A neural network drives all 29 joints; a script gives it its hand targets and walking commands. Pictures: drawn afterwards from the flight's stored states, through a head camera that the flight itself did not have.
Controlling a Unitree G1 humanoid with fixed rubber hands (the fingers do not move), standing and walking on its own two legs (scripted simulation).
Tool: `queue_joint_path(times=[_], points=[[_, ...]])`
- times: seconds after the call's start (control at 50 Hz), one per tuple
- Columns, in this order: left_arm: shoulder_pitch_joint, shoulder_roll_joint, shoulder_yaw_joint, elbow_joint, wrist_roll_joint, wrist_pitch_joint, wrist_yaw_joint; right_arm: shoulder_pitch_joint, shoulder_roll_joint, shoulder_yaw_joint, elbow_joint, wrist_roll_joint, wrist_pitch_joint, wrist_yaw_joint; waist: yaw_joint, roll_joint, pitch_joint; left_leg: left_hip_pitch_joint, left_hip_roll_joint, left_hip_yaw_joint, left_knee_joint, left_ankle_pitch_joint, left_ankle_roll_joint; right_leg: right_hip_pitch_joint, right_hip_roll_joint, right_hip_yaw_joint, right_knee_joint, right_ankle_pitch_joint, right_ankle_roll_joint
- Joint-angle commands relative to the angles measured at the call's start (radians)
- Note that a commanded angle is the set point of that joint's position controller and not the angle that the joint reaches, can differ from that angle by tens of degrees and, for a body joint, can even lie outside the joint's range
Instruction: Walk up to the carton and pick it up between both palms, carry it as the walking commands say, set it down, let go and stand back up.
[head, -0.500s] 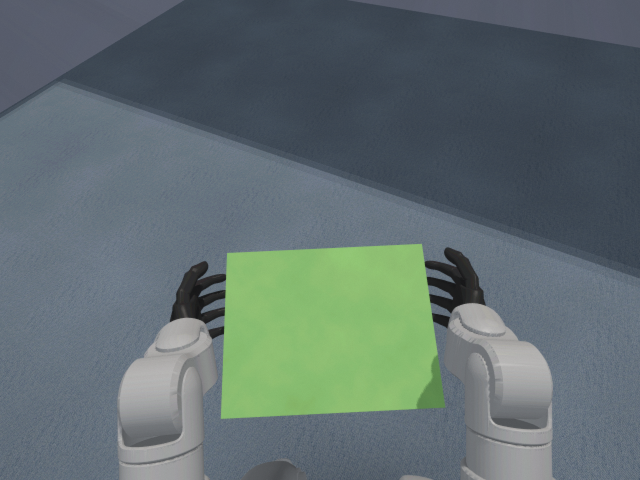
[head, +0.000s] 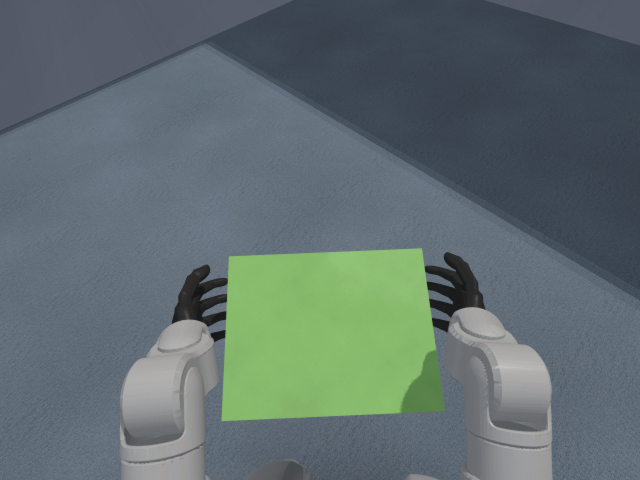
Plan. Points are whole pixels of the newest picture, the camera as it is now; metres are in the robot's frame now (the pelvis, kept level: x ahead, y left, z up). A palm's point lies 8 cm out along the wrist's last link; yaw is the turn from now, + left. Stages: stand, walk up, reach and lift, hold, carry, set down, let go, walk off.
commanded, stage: carry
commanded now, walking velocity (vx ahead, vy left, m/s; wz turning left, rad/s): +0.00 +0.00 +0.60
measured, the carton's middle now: (328, 337) +0.29 +0.00 -0.01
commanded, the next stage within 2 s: none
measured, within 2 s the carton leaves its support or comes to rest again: neither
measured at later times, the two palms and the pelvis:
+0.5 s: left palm (121, 361) +0.23 +0.21 +0.09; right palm (397, 306) +0.28 -0.09 +0.07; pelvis +0.00 +0.03 +0.00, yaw +8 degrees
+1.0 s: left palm (139, 356) +0.23 +0.19 +0.10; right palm (423, 302) +0.27 -0.11 +0.09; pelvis +0.00 +0.00 +0.01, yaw +7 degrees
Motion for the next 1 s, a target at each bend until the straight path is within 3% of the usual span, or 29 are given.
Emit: queue_joint_path(times=[0.0, 0.02, 0.04, 0.06, 0.08, 0.1, 0.12, 0.14, 0.16, 0.24, 0.26, 0.28, 0.32, 0.34, 0.36, 0.38, 0.4, 0.42, 0.44, 0.48, 0.52, 0.54, 0.58, 0.68, 0.74, 0.76, 0.84, 0.98], points=[[-0.51, -1.008, -0.601, -0.239, -0.373, -0.057, -0.266, -0.493, 1.019, 0.673, -0.177, 0.413, -0.027, 0.281, 0.013, -0.357, -0.418, 0.064, 0.016, 0.046, -0.276, 0.059, 0.012, 0.375, -0.23, 0.117, -0.127, 0.587, -0.092], [-0.504, -0.997, -0.594, -0.218, -0.363, -0.047, -0.257, -0.463, 1.005, 0.66, -0.145, 0.407, -0.018, 0.281, -0.003, -0.316, -0.43, 0.156, 0.02, 0.048, -0.432, 0.186, 0.017, 0.345, -0.223, 0.087, -0.062, 0.572, -0.063], [-0.498, -0.99, -0.601, -0.213, -0.361, -0.039, -0.254, -0.443, 0.991, 0.652, -0.14, 0.402, -0.013, 0.286, -0.02, -0.188, -0.43, 0.297, 0.089, -0.091, -0.564, 0.331, 0.021, 0.205, -0.174, 0.059, 0.045, 0.364, -0.001], [-0.502, -0.975, -0.604, -0.201, -0.356, -0.03, -0.246, -0.4, 0.962, 0.619, -0.094, 0.386, -0.009, 0.288, -0.017, 0.137, -0.433, 0.474, 0.323, -0.451, -0.603, 0.766, 0.06, -0.062, -0.065, 0.022, 0.216, -0.056, 0.093], [-0.499, -0.958, -0.606, -0.198, -0.342, -0.02, -0.246, -0.362, 0.954, 0.605, -0.07, 0.385, -0.007, 0.293, -0.019, 0.358, -0.381, 0.595, 0.454, -0.605, -0.545, 1.141, 0.122, -0.3, 0.035, 0.015, 0.347, -0.358, 0.118], [-0.505, -0.97, -0.617, -0.177, -0.336, -0.012, -0.246, -0.371, 0.98, 0.606, -0.056, 0.378, -0.004, 0.293, -0.013, 0.205, -0.367, 0.561, 0.407, -0.448, -0.474, 1.239, 0.152, -0.27, -0.02, 0.113, 0.391, -0.336, 0.097], [-0.523, -0.996, -0.642, -0.173, -0.352, -0.013, -0.25, -0.388, 0.983, 0.591, -0.066, 0.367, -0.011, 0.296, -0.02, 0.159, -0.386, 0.574, 0.383, -0.393, -0.466, 1.249, 0.151, -0.268, -0.015, 0.112, 0.376, -0.289, 0.103], [-0.544, -1.028, -0.648, -0.152, -0.367, -0.014, -0.248, -0.406, 0.998, 0.575, -0.067, 0.364, -0.012, 0.296, -0.014, 0.113, -0.409, 0.608, 0.354, -0.334, -0.459, 1.209, 0.112, -0.28, 0.005, 0.112, 0.384, -0.229, 0.095], [-0.555, -1.03, -0.673, -0.182, -0.383, -0.016, -0.255, -0.398, 1.0, 0.572, -0.083, 0.357, -0.017, 0.296, -0.018, 0.117, -0.438, 0.606, 0.325, -0.298, -0.442, 1.128, 0.138, -0.253, 0.01, 0.12, 0.337, -0.197, 0.084], [-0.631, -1.087, -0.711, -0.257, -0.428, -0.035, -0.267, -0.437, 1.051, 0.584, -0.152, 0.359, -0.052, 0.297, -0.021, 0.105, -0.444, 0.542, 0.302, -0.285, -0.474, 0.98, 0.14, -0.179, 0.041, 0.125, 0.21, -0.141, 0.077], [-0.646, -1.101, -0.705, -0.255, -0.438, -0.037, -0.273, -0.468, 1.066, 0.59, -0.165, 0.362, -0.057, 0.293, -0.023, 0.065, -0.451, 0.517, 0.302, -0.274, -0.493, 0.939, 0.139, -0.134, 0.061, 0.105, 0.17, -0.125, 0.072], [-0.644, -1.096, -0.706, -0.27, -0.443, -0.04, -0.272, -0.453, 1.062, 0.586, -0.17, 0.357, -0.059, 0.289, -0.023, 0.089, -0.469, 0.523, 0.298, -0.272, -0.493, 0.919, 0.136, -0.104, 0.07, 0.109, 0.123, -0.112, 0.065], [-0.585, -1.073, -0.684, -0.247, -0.435, -0.036, -0.276, -0.433, 1.056, 0.6, -0.159, 0.348, -0.054, 0.28, -0.013, 0.045, -0.505, 0.482, 0.259, -0.228, -0.468, 0.83, 0.132, 0.037, 0.088, 0.088, -0.07, -0.01, 0.049], [-0.549, -1.066, -0.672, -0.228, -0.431, -0.034, -0.28, -0.438, 1.044, 0.607, -0.16, 0.348, -0.053, 0.274, 0.003, 0.023, -0.518, 0.435, 0.232, -0.19, -0.436, 0.797, 0.116, 0.15, 0.076, 0.108, -0.214, 0.129, 0.04], [-0.561, -1.058, -0.666, -0.236, -0.431, -0.034, -0.28, -0.416, 1.055, 0.608, -0.13, 0.346, -0.048, 0.275, 0.005, -0.019, -0.55, 0.361, 0.189, -0.184, -0.419, 0.713, 0.085, 0.264, 0.033, 0.181, -0.222, 0.249, 0.011], [-0.521, -1.035, -0.648, -0.211, -0.421, -0.031, -0.283, -0.419, 1.04, 0.616, -0.137, 0.346, -0.047, 0.269, 0.008, -0.126, -0.557, 0.24, 0.147, -0.174, -0.374, 0.562, 0.058, 0.387, -0.067, 0.307, -0.197, 0.466, -0.02], [-0.515, -1.032, -0.643, -0.211, -0.417, -0.033, -0.288, -0.437, 1.024, 0.631, -0.157, 0.353, -0.046, 0.269, 0.004, -0.241, -0.55, 0.163, 0.109, -0.151, -0.369, 0.32, 0.04, 0.421, -0.15, 0.368, -0.173, 0.619, -0.075], [-0.552, -1.054, -0.647, -0.218, -0.41, -0.04, -0.289, -0.466, 1.048, 0.656, -0.186, 0.372, -0.046, 0.274, -0.002, -0.248, -0.539, 0.207, 0.095, -0.132, -0.4, 0.289, 0.016, 0.37, -0.169, 0.363, -0.152, 0.657, -0.115], [-0.544, -1.051, -0.632, -0.203, -0.404, -0.038, -0.291, -0.503, 1.054, 0.673, -0.206, 0.39, -0.041, 0.276, -0.006, -0.256, -0.515, 0.261, 0.115, -0.147, -0.452, 0.308, 0.015, 0.322, -0.136, 0.327, -0.164, 0.541, -0.107], [-0.541, -1.043, -0.621, -0.189, -0.402, -0.032, -0.288, -0.524, 1.053, 0.671, -0.189, 0.39, -0.036, 0.274, -0.007, -0.127, -0.497, 0.348, 0.167, -0.213, -0.49, 0.545, 0.029, 0.225, -0.034, 0.214, -0.14, 0.32, -0.053], [-0.532, -1.006, -0.611, -0.19, -0.389, -0.029, -0.285, -0.51, 1.035, 0.668, -0.168, 0.39, -0.032, 0.277, -0.003, -0.063, -0.469, 0.353, 0.187, -0.223, -0.489, 0.632, 0.053, 0.184, -0.001, 0.197, -0.139, 0.244, -0.031], [-0.55, -0.999, -0.609, -0.191, -0.389, -0.023, -0.283, -0.497, 1.037, 0.66, -0.148, 0.388, -0.022, 0.277, -0.004, -0.086, -0.45, 0.353, 0.199, -0.226, -0.511, 0.651, 0.046, 0.179, 0.006, 0.189, -0.134, 0.224, -0.027], [-0.533, -0.985, -0.606, -0.168, -0.376, -0.011, -0.275, -0.466, 1.013, 0.639, -0.11, 0.377, -0.01, 0.278, -0.002, -0.031, -0.436, 0.343, 0.201, -0.217, -0.508, 0.695, 0.041, 0.181, 0.006, 0.194, -0.138, 0.246, -0.026], [-0.557, -0.952, -0.577, -0.123, -0.349, 0.009, -0.266, -0.48, 1.001, 0.617, -0.036, 0.369, 0.011, 0.281, -0.003, -0.042, -0.371, 0.299, 0.185, -0.207, -0.547, 0.51, 0.031, 0.173, 0.0, 0.212, -0.181, 0.168, -0.039], [-0.58, -0.96, -0.577, -0.097, -0.346, 0.014, -0.267, -0.497, 1.003, 0.608, -0.016, 0.369, 0.01, 0.284, 0.0, -0.01, -0.337, 0.286, 0.183, -0.193, -0.542, 0.558, 0.02, 0.163, -0.007, 0.214, -0.189, 0.196, -0.038], [-0.601, -0.979, -0.588, -0.111, -0.352, 0.011, -0.267, -0.517, 1.012, 0.607, -0.033, 0.372, 0.006, 0.286, 0.0, 0.003, -0.342, 0.285, 0.184, -0.194, -0.544, 0.522, 0.024, 0.163, -0.003, 0.218, -0.197, 0.184, -0.041], [-0.622, -0.989, -0.583, -0.107, -0.359, 0.009, -0.272, -0.522, 1.016, 0.601, -0.023, 0.364, 0.003, 0.282, -0.002, -0.042, -0.326, 0.262, 0.176, -0.201, -0.556, 0.402, 0.028, 0.153, -0.003, 0.225, -0.217, 0.132, -0.046], [-0.64, -1.034, -0.598, -0.137, -0.385, -0.014, -0.284, -0.57, 1.06, 0.623, -0.083, 0.379, -0.021, 0.282, -0.006, -0.101, -0.416, 0.311, 0.162, -0.176, -0.497, 0.424, 0.035, 0.182, -0.023, 0.246, -0.228, 0.252, -0.068]])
